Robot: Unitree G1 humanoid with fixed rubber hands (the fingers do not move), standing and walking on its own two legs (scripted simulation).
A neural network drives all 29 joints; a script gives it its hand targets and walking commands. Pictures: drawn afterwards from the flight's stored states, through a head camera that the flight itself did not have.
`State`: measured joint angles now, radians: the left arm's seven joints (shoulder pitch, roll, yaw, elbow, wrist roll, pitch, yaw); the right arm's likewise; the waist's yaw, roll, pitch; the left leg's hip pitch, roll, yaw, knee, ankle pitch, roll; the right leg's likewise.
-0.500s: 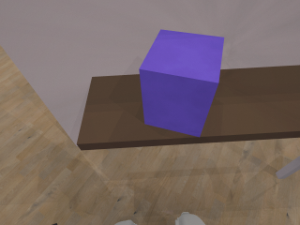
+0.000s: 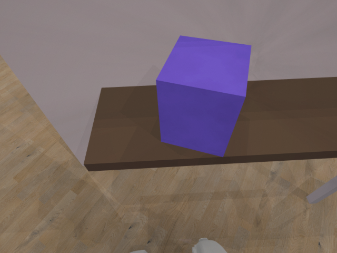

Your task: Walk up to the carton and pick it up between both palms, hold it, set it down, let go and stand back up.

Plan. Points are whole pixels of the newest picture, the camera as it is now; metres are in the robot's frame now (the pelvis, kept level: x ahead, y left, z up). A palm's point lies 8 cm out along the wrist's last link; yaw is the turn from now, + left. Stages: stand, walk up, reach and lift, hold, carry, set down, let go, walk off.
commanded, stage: walk up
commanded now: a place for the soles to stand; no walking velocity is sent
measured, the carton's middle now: (202, 97) +0.53 -0.08 +0.04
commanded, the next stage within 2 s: reach and lift in 1.34 s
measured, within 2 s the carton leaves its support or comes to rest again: neither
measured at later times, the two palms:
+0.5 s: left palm out of the picture +0.13 +0.26 -0.09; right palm out of the picture +0.08 -0.37 -0.11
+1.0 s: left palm out of the picture +0.15 +0.25 -0.11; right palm out of the picture +0.08 -0.36 -0.10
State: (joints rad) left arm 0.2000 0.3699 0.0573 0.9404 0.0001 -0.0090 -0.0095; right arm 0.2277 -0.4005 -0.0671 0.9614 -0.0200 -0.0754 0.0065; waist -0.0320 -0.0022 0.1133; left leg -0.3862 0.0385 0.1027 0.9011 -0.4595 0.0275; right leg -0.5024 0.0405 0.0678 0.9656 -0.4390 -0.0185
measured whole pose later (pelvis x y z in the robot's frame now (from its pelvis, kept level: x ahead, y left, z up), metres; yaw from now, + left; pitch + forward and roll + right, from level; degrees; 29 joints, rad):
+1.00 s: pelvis +0.05 -0.04 +0.00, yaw -3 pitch -2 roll +1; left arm 0.18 0.36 0.04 0.95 0.00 -0.05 0.00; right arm 0.22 -0.37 -0.07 0.98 -0.01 -0.07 -0.01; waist -0.02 -0.03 0.11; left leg -0.39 0.08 0.09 0.87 -0.44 0.00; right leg -0.44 -0.01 0.03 0.89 -0.42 -0.01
